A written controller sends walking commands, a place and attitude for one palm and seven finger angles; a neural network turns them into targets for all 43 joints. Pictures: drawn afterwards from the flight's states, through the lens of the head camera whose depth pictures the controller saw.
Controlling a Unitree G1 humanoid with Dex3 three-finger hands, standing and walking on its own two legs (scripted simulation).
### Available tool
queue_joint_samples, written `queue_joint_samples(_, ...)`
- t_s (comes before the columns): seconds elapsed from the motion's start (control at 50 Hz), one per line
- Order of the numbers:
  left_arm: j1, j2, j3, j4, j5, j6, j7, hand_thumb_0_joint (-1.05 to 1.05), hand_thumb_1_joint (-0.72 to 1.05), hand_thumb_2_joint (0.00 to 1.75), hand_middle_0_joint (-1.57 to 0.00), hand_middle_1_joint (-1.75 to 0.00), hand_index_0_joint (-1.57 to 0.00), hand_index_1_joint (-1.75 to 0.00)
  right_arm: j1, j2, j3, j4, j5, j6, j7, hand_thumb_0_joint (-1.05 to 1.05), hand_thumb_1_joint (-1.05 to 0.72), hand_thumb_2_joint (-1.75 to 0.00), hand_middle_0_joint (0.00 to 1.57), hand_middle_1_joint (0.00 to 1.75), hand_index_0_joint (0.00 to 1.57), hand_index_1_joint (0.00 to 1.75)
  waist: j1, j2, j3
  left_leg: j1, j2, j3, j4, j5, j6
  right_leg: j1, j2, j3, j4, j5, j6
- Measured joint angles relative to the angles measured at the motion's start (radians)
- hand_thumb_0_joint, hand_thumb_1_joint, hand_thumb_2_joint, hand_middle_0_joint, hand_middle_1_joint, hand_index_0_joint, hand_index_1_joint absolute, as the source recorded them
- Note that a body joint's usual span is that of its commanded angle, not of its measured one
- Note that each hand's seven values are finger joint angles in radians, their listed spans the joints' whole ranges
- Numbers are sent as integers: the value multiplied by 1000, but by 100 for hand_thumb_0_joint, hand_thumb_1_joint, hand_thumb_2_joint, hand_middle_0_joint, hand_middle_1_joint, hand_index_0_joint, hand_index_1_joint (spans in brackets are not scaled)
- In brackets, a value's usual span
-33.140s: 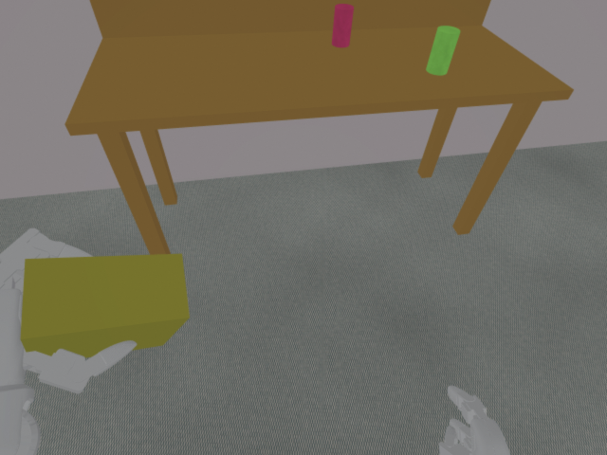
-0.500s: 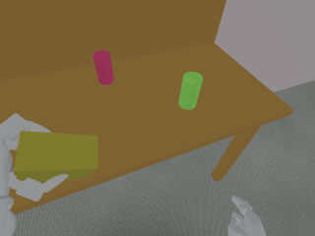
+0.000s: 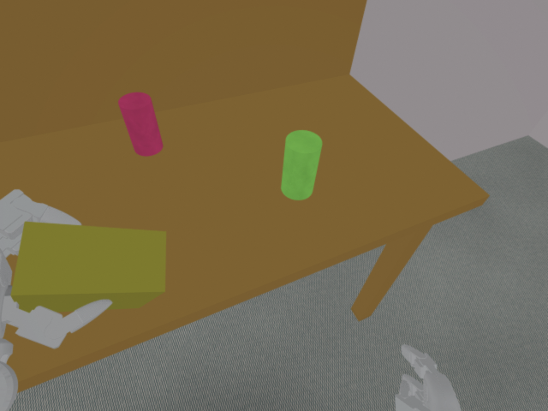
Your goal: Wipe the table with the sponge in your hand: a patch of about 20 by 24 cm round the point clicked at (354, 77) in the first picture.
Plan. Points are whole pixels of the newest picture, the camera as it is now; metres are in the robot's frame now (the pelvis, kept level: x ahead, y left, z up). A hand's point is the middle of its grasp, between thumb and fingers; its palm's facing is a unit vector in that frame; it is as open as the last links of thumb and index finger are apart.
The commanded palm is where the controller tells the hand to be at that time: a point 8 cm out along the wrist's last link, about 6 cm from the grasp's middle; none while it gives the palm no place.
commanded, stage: shuffle to correct the standing spot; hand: left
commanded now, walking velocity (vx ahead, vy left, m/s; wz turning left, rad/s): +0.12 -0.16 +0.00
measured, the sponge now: (113, 273) +0.24 +0.20 +0.13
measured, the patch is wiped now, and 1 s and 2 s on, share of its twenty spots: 0.00 0.00 0.00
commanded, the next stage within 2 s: come to a stop and stand still in 1.24 s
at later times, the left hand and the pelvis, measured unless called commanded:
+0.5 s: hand (97, 273) +0.22 +0.20 +0.17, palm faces +0.37 -0.82 -0.43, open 10.6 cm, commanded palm +0.16 +0.24 +0.19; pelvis +0.01 -0.05 +0.00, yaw +2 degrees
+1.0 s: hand (165, 276) +0.22 +0.13 +0.17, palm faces +0.35 -0.76 -0.54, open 10.6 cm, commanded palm +0.17 +0.16 +0.19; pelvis +0.01 -0.12 -0.01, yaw +0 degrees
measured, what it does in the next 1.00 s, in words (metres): steps to the right: left foot, then right foot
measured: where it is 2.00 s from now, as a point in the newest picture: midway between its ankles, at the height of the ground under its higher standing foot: outside the picture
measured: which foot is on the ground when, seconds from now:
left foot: down 0.00-0.44, up 0.46-0.72, down 0.74-0.98, up 1.00-1.00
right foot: down 0.00-0.78, up 0.80-0.96, down 0.98-1.00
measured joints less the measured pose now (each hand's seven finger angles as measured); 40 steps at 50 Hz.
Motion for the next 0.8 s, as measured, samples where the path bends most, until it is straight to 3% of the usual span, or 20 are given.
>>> queue_joint_samples(0.1,31,25,29,-8,-1,5,-8,-1,-54,102,-69,-131,-70,-130,-11,-7,-6,-22,-1,24,-5,2,-91,-89,21,30,20,30,-8,7,0,10,15,-4,-12,-16,-23,6,14,-6,-3,-8,-7)
queue_joint_samples(0.2,31,22,26,-11,-11,13,-5,-1,-54,102,-69,-131,-70,-130,-14,-2,-6,-25,7,27,2,1,-91,-89,20,30,20,30,6,-10,19,-58,21,28,121,64,12,31,12,-14,-32,4,-28)
queue_joint_samples(0.26,52,-3,19,-20,-14,6,-2,-1,-54,102,-69,-131,-70,-130,-1,-4,3,-31,1,26,2,1,-91,-89,20,30,20,30,24,-23,10,-15,17,52,17,65,26,32,6,1,-22,-5,-24)
queue_joint_samples(0.28,57,-7,19,-24,-14,6,-1,-1,-54,102,-69,-131,-70,-130,-1,-5,5,-32,-1,25,0,1,-91,-89,20,30,20,30,27,-22,7,13,18,56,-29,41,10,21,5,3,2,-13,-17)
queue_joint_samples(0.32,40,-4,15,-18,-6,8,-1,-1,-54,102,-69,-131,-70,-130,-10,2,1,-31,-7,25,-6,1,-91,-89,20,30,20,30,32,-27,12,32,12,60,-66,14,-30,-23,-7,6,92,-26,32)
queue_joint_samples(0.38,-8,9,8,3,16,26,-8,-1,-54,102,-69,-131,-70,-130,-20,18,3,-36,-15,25,-5,1,-91,-89,20,30,20,30,41,-20,33,35,8,54,-63,34,-42,-54,-29,9,97,-45,64)
queue_joint_samples(0.42,-29,12,2,14,24,37,-14,-1,-54,102,-69,-131,-70,-130,-21,20,10,-43,-9,25,1,1,-91,-89,20,30,20,30,32,22,45,20,35,25,-26,21,-48,-29,-9,-31,44,7,24)
queue_joint_samples(0.44,-37,13,-3,17,25,40,-16,-1,-54,102,-69,-131,-70,-130,-19,20,12,-43,-5,26,4,1,-91,-89,20,30,20,30,23,45,48,-4,52,11,16,14,-32,-15,8,-54,19,20,-6)
queue_joint_samples(0.48,-31,13,-4,14,13,40,-18,-1,-54,102,-69,-131,-70,-130,-15,31,15,-33,6,29,14,1,-91,-89,21,30,20,30,20,40,46,-71,37,6,182,-27,-8,-3,14,-67,-11,31,-48)
queue_joint_samples(0.56,55,-17,3,10,-3,18,-14,-1,-54,102,-69,-131,-70,-130,10,39,29,-30,5,27,21,1,-90,-89,21,30,20,30,40,-15,21,-174,-15,54,417,-64,2,16,9,-26,-102,82,-58)
queue_joint_samples(0.6,71,-17,3,23,2,15,-6,-1,-54,102,-69,-131,-70,-130,15,31,31,-30,-3,23,16,1,-90,-89,21,30,20,30,49,-32,19,-184,-20,87,377,-55,9,23,8,-9,-135,104,-61)
queue_joint_samples(0.68,19,-17,-12,53,12,15,13,-1,-54,102,-69,-131,-71,-130,21,4,22,-24,-15,12,2,1,-90,-89,21,30,20,30,57,-34,28,-125,-20,129,124,21,31,38,18,-13,-161,116,-64)
queue_joint_samples(0.74,-11,-28,-14,42,13,12,24,-1,-54,102,-69,-131,-70,-130,12,-14,12,-25,-14,13,-3,2,-90,-89,21,30,20,30,55,-17,31,-16,-18,138,-99,146,64,36,45,-18,-117,88,-29)
queue_joint_samples(0.8,-48,-16,-2,40,18,8,24,-1,-54,102,-69,-131,-70,-130,-28,0,-5,-32,-7,27,-1,2,-91,-89,21,30,20,30,43,-46,55,24,-27,145,-121,114,35,-64,31,10,146,10,92)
